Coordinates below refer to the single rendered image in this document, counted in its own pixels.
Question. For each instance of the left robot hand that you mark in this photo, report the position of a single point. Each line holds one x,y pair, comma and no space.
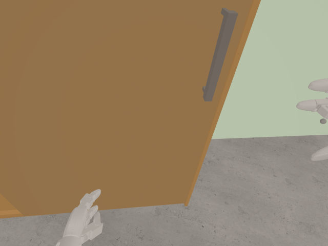
78,222

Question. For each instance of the right robot hand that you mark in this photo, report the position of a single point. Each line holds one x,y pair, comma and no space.
321,106

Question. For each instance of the wardrobe door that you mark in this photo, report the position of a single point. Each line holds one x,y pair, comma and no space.
106,94
5,204

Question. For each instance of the handle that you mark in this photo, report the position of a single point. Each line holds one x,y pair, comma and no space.
226,30

